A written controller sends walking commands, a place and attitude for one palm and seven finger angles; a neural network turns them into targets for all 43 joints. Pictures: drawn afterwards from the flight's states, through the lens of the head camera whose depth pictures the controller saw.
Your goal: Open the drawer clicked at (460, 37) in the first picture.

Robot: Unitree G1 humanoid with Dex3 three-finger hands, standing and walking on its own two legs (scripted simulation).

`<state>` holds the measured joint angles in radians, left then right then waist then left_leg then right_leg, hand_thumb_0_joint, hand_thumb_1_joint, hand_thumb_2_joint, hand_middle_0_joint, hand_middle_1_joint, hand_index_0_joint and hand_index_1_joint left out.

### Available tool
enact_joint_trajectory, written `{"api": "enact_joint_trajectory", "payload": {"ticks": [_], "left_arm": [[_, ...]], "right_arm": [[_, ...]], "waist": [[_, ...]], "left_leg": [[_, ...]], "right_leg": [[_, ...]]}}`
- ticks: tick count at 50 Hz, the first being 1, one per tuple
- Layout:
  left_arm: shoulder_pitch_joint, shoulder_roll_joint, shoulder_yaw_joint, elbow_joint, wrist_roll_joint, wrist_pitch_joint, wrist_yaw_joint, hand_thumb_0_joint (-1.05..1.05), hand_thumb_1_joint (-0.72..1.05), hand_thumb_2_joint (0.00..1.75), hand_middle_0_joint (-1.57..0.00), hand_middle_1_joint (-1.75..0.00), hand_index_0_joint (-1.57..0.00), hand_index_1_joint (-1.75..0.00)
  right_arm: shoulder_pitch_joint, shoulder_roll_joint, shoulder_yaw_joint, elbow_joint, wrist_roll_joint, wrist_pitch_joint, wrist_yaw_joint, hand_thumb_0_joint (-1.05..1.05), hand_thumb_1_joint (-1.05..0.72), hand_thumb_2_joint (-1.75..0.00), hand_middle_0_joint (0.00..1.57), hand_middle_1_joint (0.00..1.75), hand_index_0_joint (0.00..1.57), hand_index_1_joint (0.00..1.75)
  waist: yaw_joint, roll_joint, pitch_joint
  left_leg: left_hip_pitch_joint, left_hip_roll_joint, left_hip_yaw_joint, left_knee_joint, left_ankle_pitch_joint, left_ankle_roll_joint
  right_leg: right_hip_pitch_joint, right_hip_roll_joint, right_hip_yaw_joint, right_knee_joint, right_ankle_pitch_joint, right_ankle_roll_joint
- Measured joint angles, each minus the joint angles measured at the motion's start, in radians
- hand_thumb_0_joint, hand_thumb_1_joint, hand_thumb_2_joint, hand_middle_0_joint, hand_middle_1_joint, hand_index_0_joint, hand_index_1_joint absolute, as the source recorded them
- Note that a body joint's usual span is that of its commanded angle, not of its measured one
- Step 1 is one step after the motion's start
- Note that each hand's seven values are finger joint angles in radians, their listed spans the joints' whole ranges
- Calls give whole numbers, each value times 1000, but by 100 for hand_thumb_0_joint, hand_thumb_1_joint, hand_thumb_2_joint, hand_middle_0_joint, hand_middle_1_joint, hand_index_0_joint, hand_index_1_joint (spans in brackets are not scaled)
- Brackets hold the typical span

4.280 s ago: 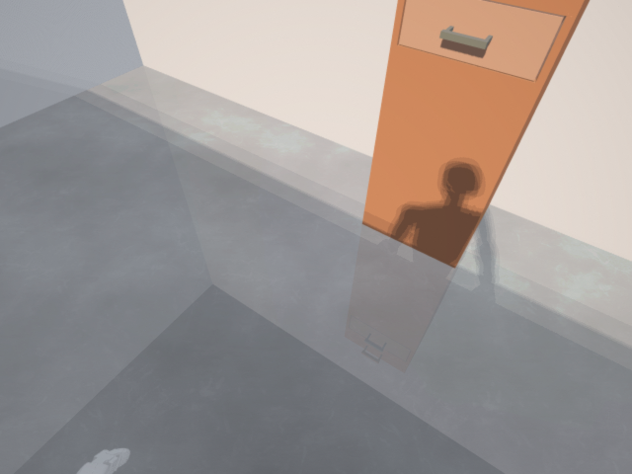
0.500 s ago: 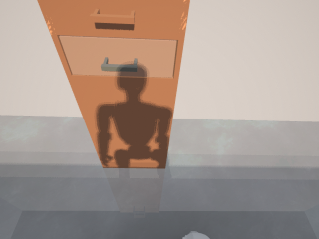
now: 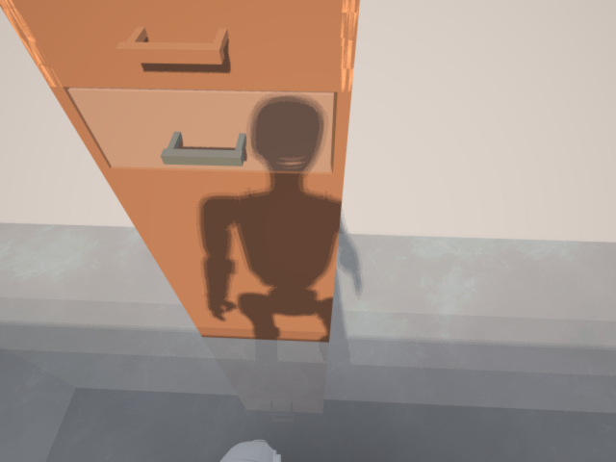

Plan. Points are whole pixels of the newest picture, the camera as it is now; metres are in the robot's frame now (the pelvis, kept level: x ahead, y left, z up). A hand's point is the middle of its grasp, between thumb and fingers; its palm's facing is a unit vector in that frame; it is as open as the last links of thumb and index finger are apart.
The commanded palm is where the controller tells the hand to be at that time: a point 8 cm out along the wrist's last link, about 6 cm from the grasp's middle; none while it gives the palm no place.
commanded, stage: come to a stop and stand still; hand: left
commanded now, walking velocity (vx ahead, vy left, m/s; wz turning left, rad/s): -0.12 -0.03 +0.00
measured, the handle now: (205, 148) +0.53 +0.20 +0.10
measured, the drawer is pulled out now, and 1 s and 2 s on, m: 0.00 0.00 0.00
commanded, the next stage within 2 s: look again from close up in 1.88 s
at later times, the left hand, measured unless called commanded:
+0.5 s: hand out of the picture +0.00 +0.22 -0.17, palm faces +0.00 -0.98 -0.20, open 7.4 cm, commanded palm none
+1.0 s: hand out of the picture -0.05 +0.11 -0.17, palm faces +0.05 -0.98 -0.18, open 7.3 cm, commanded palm none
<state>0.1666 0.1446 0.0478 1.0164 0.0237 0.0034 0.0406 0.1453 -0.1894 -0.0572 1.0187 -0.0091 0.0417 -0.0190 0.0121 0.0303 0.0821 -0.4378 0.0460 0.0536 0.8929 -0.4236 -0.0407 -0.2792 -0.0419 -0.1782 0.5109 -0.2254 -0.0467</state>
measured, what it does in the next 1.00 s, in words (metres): steps on the spot: left foot, then right foot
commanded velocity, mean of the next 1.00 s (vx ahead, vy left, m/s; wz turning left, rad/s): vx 0.00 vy -0.06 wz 0.00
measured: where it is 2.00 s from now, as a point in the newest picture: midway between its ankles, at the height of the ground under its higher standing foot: outside the picture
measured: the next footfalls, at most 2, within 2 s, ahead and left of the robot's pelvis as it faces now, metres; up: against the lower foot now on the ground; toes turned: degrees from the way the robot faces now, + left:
left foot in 0.12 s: +0.03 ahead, +0.13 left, +0.00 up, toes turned +0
right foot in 0.62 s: -0.03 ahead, -0.13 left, +0.00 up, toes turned -3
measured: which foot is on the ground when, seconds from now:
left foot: up 0.00-0.10, down 0.12-1.00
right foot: down 0.00-0.12, up 0.14-0.60, down 0.62-1.00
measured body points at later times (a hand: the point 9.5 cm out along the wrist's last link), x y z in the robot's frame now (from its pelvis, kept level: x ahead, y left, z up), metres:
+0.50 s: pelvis -0.02 +0.02 +0.01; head +0.01 +0.05 +0.46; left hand +0.01 +0.27 -0.15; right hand +0.01 -0.21 -0.13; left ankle +0.01 +0.13 -0.73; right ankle -0.10 -0.13 -0.68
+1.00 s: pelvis -0.04 -0.05 +0.00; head -0.03 -0.06 +0.45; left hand -0.05 +0.16 -0.15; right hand -0.08 -0.25 -0.16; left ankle -0.01 +0.12 -0.73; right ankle -0.07 -0.13 -0.73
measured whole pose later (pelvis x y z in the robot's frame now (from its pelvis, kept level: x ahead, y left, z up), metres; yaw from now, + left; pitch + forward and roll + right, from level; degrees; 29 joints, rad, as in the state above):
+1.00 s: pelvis -0.04 -0.05 +0.00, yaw +0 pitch -2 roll +0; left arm 0.31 0.10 0.01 1.14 0.00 0.00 0.04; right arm 0.33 -0.12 -0.01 1.18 -0.01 0.02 -0.03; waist -0.02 0.03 0.04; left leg -0.21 0.11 0.01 0.43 -0.18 -0.08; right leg -0.10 0.04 -0.09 0.43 -0.30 -0.06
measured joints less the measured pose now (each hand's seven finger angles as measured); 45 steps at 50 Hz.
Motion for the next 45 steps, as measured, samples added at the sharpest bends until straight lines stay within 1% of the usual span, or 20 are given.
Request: {"api": "enact_joint_trajectory", "payload": {"ticks": [3,5,6,7,9,10,13,15,17,21,27,29,31,32,34,36,39,40,42,45], "left_arm": [[3,11,4,-8,4,11,0,0,92,90,-20,-30,-20,-30],[9,22,7,-10,2,18,-1,0,92,90,-20,-30,-20,-30],[15,28,8,-11,-1,23,-2,0,91,90,-20,-30,-20,-30],[14,37,9,-10,-5,29,-2,0,91,90,-20,-30,-20,-30],[19,52,12,-9,-9,42,1,1,91,90,-20,-30,-20,-30],[23,58,15,-8,-9,46,1,1,91,90,-20,-30,-20,-30],[40,69,21,2,-8,47,-6,1,91,90,-20,-30,-20,-30],[57,76,24,8,-7,45,-12,1,91,90,-20,-30,-20,-30],[73,81,27,18,-6,48,-16,1,91,90,-20,-30,-20,-30],[89,85,27,36,-6,62,-22,1,91,90,-20,-30,-19,-30],[66,67,9,49,-12,58,-26,1,91,90,-20,-30,-19,-30],[54,55,1,48,-15,45,-26,1,91,90,-20,-30,-19,-30],[52,47,-6,47,-14,26,-22,1,91,90,-20,-30,-19,-30],[48,32,-11,56,-13,18,-18,1,91,90,-20,-30,-19,-30],[59,11,-21,68,-13,15,-11,1,92,90,-20,-30,-20,-30],[76,6,-25,72,-14,10,-8,1,93,90,-20,-30,-20,-30],[94,-1,-31,81,-19,1,-5,1,93,90,-20,-30,-20,-30],[98,-5,-33,85,-22,-1,-4,1,94,90,-20,-30,-20,-30],[102,-5,-34,97,-25,-2,-1,1,94,90,-20,-30,-20,-30],[116,-12,-36,107,-26,-3,-2,1,94,90,-20,-30,-20,-30]], "right_arm": [[-33,0,-1,-27,1,0,4,0,-91,-90,20,30,19,30],[-41,3,2,-40,0,-8,6,0,-91,-90,20,30,19,30],[-39,4,5,-44,-1,-15,7,0,-91,-90,20,30,19,30],[-38,12,7,-45,-4,-21,7,0,-91,-90,20,30,19,30],[-31,27,20,-48,-11,-22,5,0,-91,-90,20,30,20,30],[-26,34,26,-47,-13,-23,1,0,-91,-90,20,30,20,30],[-12,53,40,-41,-14,-27,-12,0,-91,-90,20,30,20,30],[-4,59,39,-39,-11,-33,-21,0,-92,-90,20,30,20,30],[4,58,40,-34,-10,-40,-25,-1,-92,-90,20,30,20,30],[32,52,35,-18,-12,-44,-26,-1,-93,-89,20,30,20,30],[88,29,22,34,-17,-33,-14,0,-92,-90,20,30,20,30],[110,22,19,55,-15,-28,-9,0,-91,-90,20,30,20,30],[133,19,15,76,-9,-22,-5,0,-91,-90,20,30,20,30],[139,11,14,89,-4,-17,-4,0,-91,-90,20,30,20,30],[166,3,16,110,-4,-6,-1,0,-91,-90,20,30,20,30],[189,7,21,126,-9,2,4,0,-91,-90,20,30,20,30],[206,17,32,139,-11,-7,3,0,-91,-90,20,30,20,30],[210,20,35,142,-10,-13,1,0,-91,-90,20,30,20,30],[208,37,42,154,-8,-19,-3,0,-91,-90,20,30,20,30],[203,56,49,161,-6,-21,-6,0,-91,-90,20,30,20,30]], "waist": [[10,-22,10],[10,-35,11],[9,-40,8],[9,-56,11],[16,-73,12],[16,-76,9],[13,-76,-2],[10,-79,-13],[4,-79,-23],[-14,-72,-37],[-47,-49,-45],[-53,-42,-49],[-50,-48,-57],[-53,-28,-54],[-59,3,-73],[-54,13,-96],[-50,25,-99],[-53,32,-96],[-55,21,-84],[-46,6,-67]], "left_leg": [[38,-8,1,-85,16,0],[97,-6,6,-210,108,3],[130,-5,13,-274,140,24],[134,-15,18,-281,130,50],[137,-20,26,-286,120,78],[145,-20,28,-304,127,83],[163,-17,30,-375,170,87],[173,-18,39,-418,196,89],[181,-14,47,-448,214,88],[194,-2,55,-485,240,82],[196,10,51,-500,269,59],[188,7,48,-490,274,46],[174,-3,54,-461,268,30],[172,6,45,-442,258,23],[178,16,23,-431,200,19],[177,22,10,-413,163,23],[200,39,-10,-424,221,29],[210,47,-21,-439,242,24],[217,50,-31,-448,241,-15],[224,57,-34,-458,241,-34]], "right_leg": [[-11,-16,0,21,-9,15],[-23,-27,-2,50,-23,30],[-34,-31,-3,75,-36,40],[-47,-38,9,110,-77,47],[-90,-13,79,246,-227,54],[-110,4,113,323,-256,56],[-146,37,177,501,-229,68],[-150,42,204,561,-198,80],[-136,40,216,576,-185,91],[-72,21,209,487,-204,100],[40,0,170,212,-239,83],[83,-1,155,89,-178,73],[129,-8,151,-46,-78,60],[135,1,143,-47,-59,52],[150,16,126,-49,-72,39],[160,26,120,-65,-77,27],[165,52,114,-72,-73,11],[164,64,107,-66,-77,7],[165,67,99,-57,-85,0],[171,73,96,-65,-82,-8]]}}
